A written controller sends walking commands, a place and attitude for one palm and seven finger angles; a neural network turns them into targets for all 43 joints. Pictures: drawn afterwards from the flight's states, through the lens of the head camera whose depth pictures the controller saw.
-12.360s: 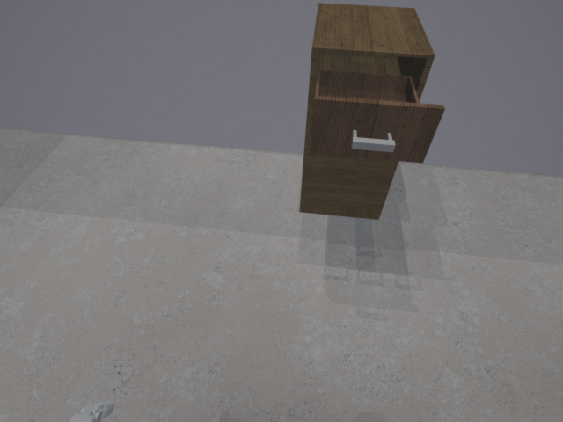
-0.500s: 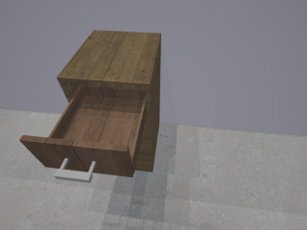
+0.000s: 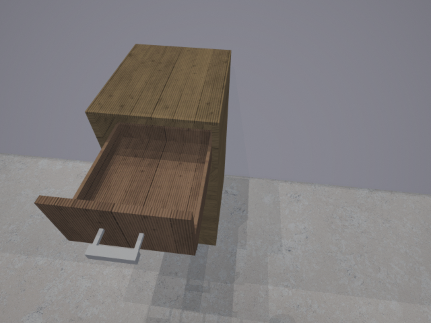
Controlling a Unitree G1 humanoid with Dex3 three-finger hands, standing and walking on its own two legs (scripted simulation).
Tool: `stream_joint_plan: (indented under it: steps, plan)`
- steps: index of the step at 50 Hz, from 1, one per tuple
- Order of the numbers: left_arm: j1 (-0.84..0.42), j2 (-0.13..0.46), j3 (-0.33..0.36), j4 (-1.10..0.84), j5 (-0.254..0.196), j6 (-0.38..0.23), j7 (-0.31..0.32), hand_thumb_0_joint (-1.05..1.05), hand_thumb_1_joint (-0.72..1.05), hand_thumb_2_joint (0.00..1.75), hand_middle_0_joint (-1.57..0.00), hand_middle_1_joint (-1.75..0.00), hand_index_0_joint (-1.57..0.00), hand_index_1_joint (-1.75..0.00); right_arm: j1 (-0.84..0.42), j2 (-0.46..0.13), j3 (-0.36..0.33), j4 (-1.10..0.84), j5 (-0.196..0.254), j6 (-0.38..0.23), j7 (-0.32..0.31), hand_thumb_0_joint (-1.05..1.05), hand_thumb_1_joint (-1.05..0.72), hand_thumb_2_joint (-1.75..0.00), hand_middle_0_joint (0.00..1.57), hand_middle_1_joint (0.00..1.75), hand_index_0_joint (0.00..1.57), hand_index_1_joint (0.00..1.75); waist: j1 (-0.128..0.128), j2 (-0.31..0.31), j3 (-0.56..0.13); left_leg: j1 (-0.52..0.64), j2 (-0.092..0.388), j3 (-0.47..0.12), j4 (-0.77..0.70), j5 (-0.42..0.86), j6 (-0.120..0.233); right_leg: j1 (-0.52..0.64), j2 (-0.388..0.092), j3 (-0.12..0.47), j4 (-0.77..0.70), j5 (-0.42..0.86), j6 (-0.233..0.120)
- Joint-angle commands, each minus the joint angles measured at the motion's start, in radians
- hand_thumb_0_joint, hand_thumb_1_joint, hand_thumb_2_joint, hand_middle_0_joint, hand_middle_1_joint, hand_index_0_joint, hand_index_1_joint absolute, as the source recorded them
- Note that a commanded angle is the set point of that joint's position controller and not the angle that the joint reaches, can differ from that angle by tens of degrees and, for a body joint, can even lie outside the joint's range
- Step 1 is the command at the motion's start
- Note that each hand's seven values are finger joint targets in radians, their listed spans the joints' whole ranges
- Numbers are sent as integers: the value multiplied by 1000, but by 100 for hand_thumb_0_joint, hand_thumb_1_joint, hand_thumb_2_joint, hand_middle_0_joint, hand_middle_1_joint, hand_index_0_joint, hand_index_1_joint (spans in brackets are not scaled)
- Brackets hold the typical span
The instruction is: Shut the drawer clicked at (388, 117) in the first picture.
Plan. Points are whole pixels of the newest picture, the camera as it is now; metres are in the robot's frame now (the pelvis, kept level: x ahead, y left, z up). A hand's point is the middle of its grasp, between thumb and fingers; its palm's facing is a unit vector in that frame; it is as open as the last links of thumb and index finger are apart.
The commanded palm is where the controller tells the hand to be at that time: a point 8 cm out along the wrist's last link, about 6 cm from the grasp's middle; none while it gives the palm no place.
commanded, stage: come to a stop and stand still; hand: left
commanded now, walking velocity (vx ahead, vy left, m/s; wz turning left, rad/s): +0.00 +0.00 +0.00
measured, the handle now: (116, 244) +0.29 +0.25 -0.09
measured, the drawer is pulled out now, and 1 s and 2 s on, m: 0.30 0.30 0.28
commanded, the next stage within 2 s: look again from close up in 0.36 s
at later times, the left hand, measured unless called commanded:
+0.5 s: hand out of the picture +0.00 +0.17 -0.18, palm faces +0.04 -0.98 -0.18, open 7.4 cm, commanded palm none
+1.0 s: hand out of the picture +0.02 +0.21 -0.18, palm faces -0.02 -0.98 -0.21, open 7.3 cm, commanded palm none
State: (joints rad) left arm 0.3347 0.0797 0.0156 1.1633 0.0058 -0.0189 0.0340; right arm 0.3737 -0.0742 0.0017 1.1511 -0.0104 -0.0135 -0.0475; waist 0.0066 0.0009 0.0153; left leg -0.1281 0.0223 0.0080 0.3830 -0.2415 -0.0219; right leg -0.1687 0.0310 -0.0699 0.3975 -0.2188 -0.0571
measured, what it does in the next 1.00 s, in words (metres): stands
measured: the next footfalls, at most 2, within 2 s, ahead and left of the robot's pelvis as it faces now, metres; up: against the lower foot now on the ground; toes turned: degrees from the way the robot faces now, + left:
none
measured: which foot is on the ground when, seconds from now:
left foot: down 0.00-1.00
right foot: down 0.00-1.00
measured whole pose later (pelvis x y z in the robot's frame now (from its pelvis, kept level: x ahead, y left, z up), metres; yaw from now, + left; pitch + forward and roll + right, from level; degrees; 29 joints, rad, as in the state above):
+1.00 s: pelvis +0.01 +0.04 -0.01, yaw -2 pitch -1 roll +1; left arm 0.29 0.15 -0.01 1.07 0.01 -0.01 0.04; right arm 0.33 -0.14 0.02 1.10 -0.01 -0.03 -0.02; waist -0.01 0.01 0.02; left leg -0.15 -0.03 0.05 0.47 -0.30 0.04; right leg -0.22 -0.02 -0.01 0.51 -0.28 0.00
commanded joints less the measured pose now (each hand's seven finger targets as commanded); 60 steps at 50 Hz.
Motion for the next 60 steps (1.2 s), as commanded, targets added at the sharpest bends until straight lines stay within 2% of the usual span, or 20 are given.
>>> stream_joint_plan:
  steps: [1, 22, 23, 24, 25, 26, 27, 28, 30, 33, 36, 37, 53, 54, 55, 56, 57, 58, 59, 60]
  plan:
    - [88, 82, 7, -10, 0, -8, 7, 0, 90, 90, -20, -30, -20, -30, 85, -85, -11, -13, 3, -16, -12, 0, -90, -90, 20, 30, 20, 30, 3, 6, 78, -59, 83, -66, -66, 127, 40, -10, -121, 120, -73, 120, 12]
    - [63, 122, 8, -24, 4, -10, 8, 0, 90, 90, -20, -30, -20, -30, 37, -123, -13, -18, 6, -23, -8, 0, -90, -90, 20, 30, 20, 30, 2, 14, 67, -10, 84, -61, -73, 208, 47, 14, -130, 113, -58, 200, 20]
    - [121, 160, 1, -6, 20, -39, 49, 0, 90, 90, -20, -30, -20, -30, -98, -159, -9, -95, 9, -34, 13, 0, -90, -90, 20, 30, 20, 30, 42, -48, 92, -137, 83, 11, 180, 232, 17, 0, -199, 168, -13, 697, 54]
    - [107, 196, 12, -48, 13, -45, 43, 0, 90, 90, -20, -30, -20, -30, -27, -104, -10, -130, 5, -18, 14, 0, -90, -90, 20, 30, 20, 30, -17, -74, 6, -137, 32, -24, 165, -83, 30, 53, -252, 224, -8, 627, 13]
    - [63, 175, 1, -62, 12, -45, 32, 0, 90, 90, -20, -30, -20, -30, -8, -98, -13, -118, 2, -17, 12, 0, -90, -90, 20, 30, 20, 30, -30, 0, 17, -114, 31, -20, 112, -89, 33, 16, -242, 202, 0, 508, -13]
    - [45, 166, -5, -66, 10, -41, 27, 0, 90, 90, -20, -30, -20, -30, 31, -99, -8, -104, 3, -19, 16, 0, -90, -90, 20, 30, 20, 30, -41, 23, -21, -83, 44, -27, 71, -18, 32, -9, -199, 165, 5, 284, -20]
    - [31, 158, -5, -85, 9, -36, 22, 0, 90, 90, -20, -30, -20, -30, 55, -112, -8, -101, -2, -24, 20, 0, -90, -90, 20, 30, 20, 30, -37, 55, -68, -56, 61, -38, 66, 78, 43, -2, -158, 148, 36, 212, -13]
    - [33, 148, -5, -90, 6, -31, 20, 0, 90, 90, -20, -30, -20, -30, 51, -136, -9, -105, -2, -23, 18, 0, -90, -90, 20, 30, 20, 30, -31, 40, -69, -74, 80, -56, 70, 99, 54, 0, -136, 136, 41, 134, -5]
    - [30, 143, -11, -95, 8, -19, 15, 0, 90, 90, -20, -30, -20, -30, 14, -141, -6, -116, 0, -24, 16, 0, -90, -90, 20, 30, 20, 30, -17, 64, -2, -107, 85, -69, 42, 117, 61, -24, -123, 130, 42, 78, -1]
    - [24, 138, -16, -103, 10, -8, 11, 0, 90, 90, -20, -30, -20, -30, 9, -156, -3, -123, -1, -23, 16, 0, -90, -90, 20, 30, 20, 30, -12, 2, 83, -150, 88, -88, 13, 79, 69, -62, -110, 130, 36, 17, 4]
    - [29, 143, -17, -108, 7, -4, 10, 0, 90, 90, -20, -30, -20, -30, 12, -163, 2, -118, 1, -25, 16, 0, -90, -90, 20, 30, 20, 30, -10, -19, 96, -146, 82, -85, -4, 67, 70, -65, -112, 131, 34, 13, 7]
    - [26, 144, -17, -110, 8, -1, 8, 0, 90, 90, -20, -30, -20, -30, 12, -166, 1, -113, -2, -28, 16, 0, -90, -90, 20, 30, 20, 30, -7, 27, 107, -148, 86, -92, -20, 85, 73, -73, -106, 131, 42, 11, 7]
    - [22, 163, -10, -123, 6, 2, 8, 0, 90, 90, -20, -30, -20, -30, 9, -176, 4, -69, 1, -33, 14, 0, -90, -90, 20, 30, 20, 30, -1, -4, 31, -64, 84, -66, -13, 209, 71, -23, -119, 124, 48, 116, 14]
    - [98, 193, -5, -73, 12, -16, 45, 0, 90, 90, -20, -30, -20, -30, -112, -207, -7, -141, 13, -28, 20, 0, -90, -90, 20, 30, 20, 30, 38, -127, 82, -157, 99, -26, 176, 232, 38, -32, -179, 157, 23, 470, 36]
    - [-653, 420, 128, -1615, -188, -230, 31, 0, 90, 90, -22, -32, -22, -32, -94, -373, -41, -484, 56, -185, -19, 0, -90, -90, 20, 30, 20, 30, -93, 73, -445, 84, -22, -28, 54, 313, 54, 54, -81, 103, 107, 376, 19]
    - [-204, 351, 122, -1337, -106, -168, 60, 0, 90, 90, -24, -34, -24, -34, -196, -271, -8, -419, 42, -275, -57, 0, -90, -90, 20, 30, 20, 30, 1, 233, -398, 137, 12, -5, 50, 474, 45, 21, -38, 77, 141, 195, 1]
    - [-144, 254, 69, -1250, -133, -123, 110, 0, 90, 90, -26, -37, -26, -37, -177, -279, -28, -351, 40, -306, -59, 0, -90, -90, 20, 30, 20, 30, -35, 226, -329, 75, 27, -13, 54, 453, 3, -51, -39, 15, 150, 86, 17]
    - [122, 35, -61, -1070, -130, -30, 103, 0, 90, 90, -28, -39, -28, -39, -138, -233, -25, -342, 50, -311, -42, 0, -90, -90, 20, 30, 20, 30, -38, 161, -204, 3, 29, -27, 51, 388, 5, -133, -43, -5, 148, 23, 34]
    - [-11, 50, -49, -1231, -166, -52, 81, 0, 90, 90, -30, -41, -30, -41, -168, -273, -29, -416, 50, -323, -32, 0, -90, -90, 20, 30, 20, 30, -44, 124, -77, -82, 20, -58, 66, 310, 6, -160, -50, -17, 144, 36, 35]
    - [-30, 95, -16, -1250, -155, -96, 62, 0, 90, 90, -32, -43, -32, -43, -171, -292, -49, -444, 38, -337, -30, 0, -90, -90, 20, 30, 20, 30, -72, 62, -69, -114, 7, -55, 114, 212, 15, -206, -45, -27, 132, 29, 38]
